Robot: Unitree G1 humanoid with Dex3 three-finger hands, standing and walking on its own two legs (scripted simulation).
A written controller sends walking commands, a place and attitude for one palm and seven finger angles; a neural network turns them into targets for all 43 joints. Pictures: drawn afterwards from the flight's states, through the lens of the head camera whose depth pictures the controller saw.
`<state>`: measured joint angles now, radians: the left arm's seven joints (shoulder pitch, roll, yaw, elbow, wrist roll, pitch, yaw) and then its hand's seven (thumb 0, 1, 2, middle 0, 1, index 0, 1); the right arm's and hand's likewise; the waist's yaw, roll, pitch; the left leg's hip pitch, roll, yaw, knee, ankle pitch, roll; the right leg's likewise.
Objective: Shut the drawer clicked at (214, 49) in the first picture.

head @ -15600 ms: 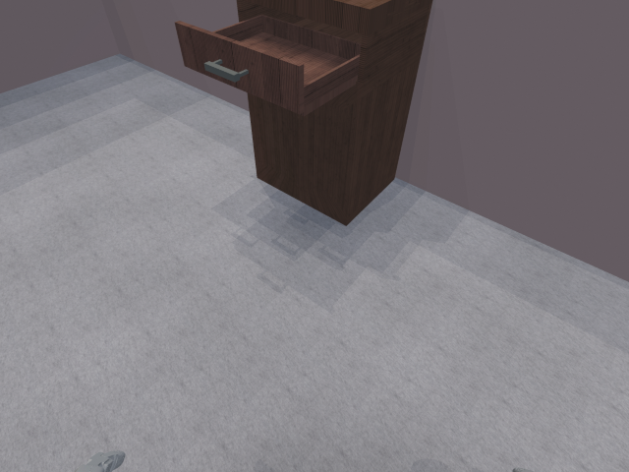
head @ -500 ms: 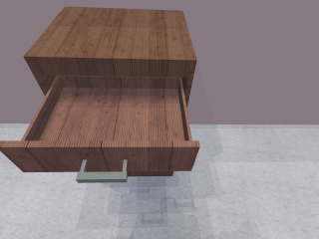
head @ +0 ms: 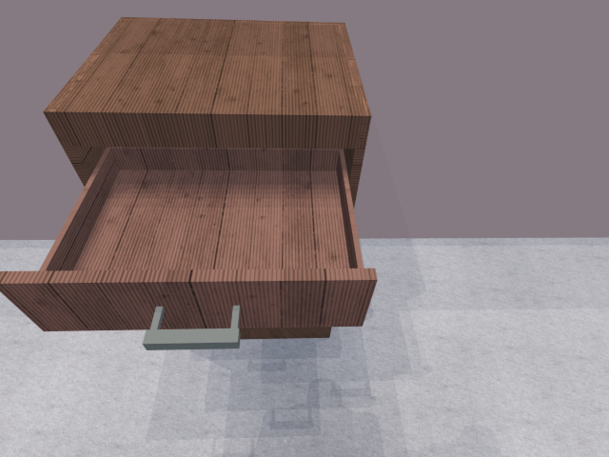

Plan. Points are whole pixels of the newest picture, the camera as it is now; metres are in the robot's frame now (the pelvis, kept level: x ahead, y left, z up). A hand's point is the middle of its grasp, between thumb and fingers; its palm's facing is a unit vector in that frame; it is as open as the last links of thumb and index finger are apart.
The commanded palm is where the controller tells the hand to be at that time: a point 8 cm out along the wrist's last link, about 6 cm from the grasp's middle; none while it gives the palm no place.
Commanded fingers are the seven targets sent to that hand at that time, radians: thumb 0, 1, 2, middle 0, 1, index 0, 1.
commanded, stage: raise the hand and make a fist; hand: left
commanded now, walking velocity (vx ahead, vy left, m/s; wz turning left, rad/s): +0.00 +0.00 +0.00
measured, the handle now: (195, 325) +0.30 +0.18 -0.02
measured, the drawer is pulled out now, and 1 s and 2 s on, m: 0.30 0.29 0.29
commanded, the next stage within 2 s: bring the fist close to the handle in 1.94 s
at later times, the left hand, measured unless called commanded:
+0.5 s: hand out of the picture +0.10 +0.13 -0.03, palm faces +0.16 -0.98 -0.06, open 5.9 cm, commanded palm +0.09 +0.19 -0.03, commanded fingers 0.00 0.90 0.90 -0.68 -0.82 -0.68 -0.82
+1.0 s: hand out of the picture +0.12 +0.15 +0.01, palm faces +0.11 -0.99 -0.07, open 3.4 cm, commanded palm +0.08 +0.19 +0.02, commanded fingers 0.00 0.90 0.90 -1.18 -1.36 -1.18 -1.36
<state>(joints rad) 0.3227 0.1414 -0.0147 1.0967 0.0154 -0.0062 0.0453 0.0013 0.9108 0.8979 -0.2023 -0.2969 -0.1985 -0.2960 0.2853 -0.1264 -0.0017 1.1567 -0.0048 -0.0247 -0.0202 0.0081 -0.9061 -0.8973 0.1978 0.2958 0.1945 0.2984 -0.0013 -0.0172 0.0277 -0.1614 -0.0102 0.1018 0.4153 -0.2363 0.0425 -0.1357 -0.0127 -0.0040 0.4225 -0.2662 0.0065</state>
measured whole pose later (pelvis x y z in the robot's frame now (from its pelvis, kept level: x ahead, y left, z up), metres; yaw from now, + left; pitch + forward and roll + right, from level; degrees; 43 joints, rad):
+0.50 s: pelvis -0.05 -0.04 -0.08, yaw +5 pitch +9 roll -1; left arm 0.61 0.17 0.00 -0.07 -0.12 -0.61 -0.08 0.02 0.91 0.90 -0.50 -0.61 -0.46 -0.60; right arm 0.11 -0.26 -0.06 0.53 -0.01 -0.26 0.01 0.01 -0.90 -0.90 0.20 0.30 0.19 0.30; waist 0.04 -0.03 -0.13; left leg -0.81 0.03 -0.02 1.09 -0.45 -0.02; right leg -0.73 0.00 -0.12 1.09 -0.52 -0.07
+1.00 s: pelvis -0.02 -0.04 -0.06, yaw +5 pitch +8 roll +0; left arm 0.67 0.20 0.15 -0.19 -0.27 -0.38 -0.25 0.02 0.90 0.90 -0.99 -1.15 -0.99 -1.15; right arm 0.28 -0.27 -0.05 0.60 0.04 -0.23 -0.06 0.02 -0.90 -0.90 0.20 0.30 0.20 0.30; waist -0.01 0.03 -0.10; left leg -0.66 0.03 -0.01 0.93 -0.42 -0.02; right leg -0.59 0.01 -0.11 0.93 -0.49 -0.06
